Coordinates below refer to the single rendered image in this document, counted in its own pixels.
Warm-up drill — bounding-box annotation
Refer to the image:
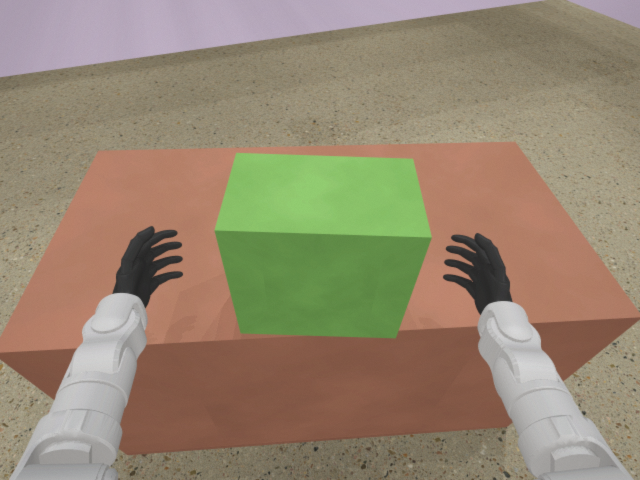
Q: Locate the right robot hand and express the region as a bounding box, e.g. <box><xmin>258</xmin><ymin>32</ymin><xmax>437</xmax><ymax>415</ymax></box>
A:
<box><xmin>443</xmin><ymin>233</ymin><xmax>513</xmax><ymax>315</ymax></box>

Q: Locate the carton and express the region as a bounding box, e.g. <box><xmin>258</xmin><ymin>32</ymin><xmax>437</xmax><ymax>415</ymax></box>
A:
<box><xmin>214</xmin><ymin>153</ymin><xmax>432</xmax><ymax>338</ymax></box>

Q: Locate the right robot forearm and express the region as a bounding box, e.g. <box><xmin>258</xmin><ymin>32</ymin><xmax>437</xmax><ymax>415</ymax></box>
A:
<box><xmin>478</xmin><ymin>301</ymin><xmax>634</xmax><ymax>480</ymax></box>

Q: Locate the pedestal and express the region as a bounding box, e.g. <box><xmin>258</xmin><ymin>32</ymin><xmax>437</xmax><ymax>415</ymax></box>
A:
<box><xmin>0</xmin><ymin>142</ymin><xmax>640</xmax><ymax>455</ymax></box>

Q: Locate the left robot forearm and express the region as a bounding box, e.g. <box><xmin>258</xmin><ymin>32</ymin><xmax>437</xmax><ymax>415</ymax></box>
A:
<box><xmin>9</xmin><ymin>293</ymin><xmax>148</xmax><ymax>480</ymax></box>

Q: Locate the left robot hand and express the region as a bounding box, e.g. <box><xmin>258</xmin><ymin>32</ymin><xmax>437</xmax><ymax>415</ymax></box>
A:
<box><xmin>112</xmin><ymin>226</ymin><xmax>183</xmax><ymax>308</ymax></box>

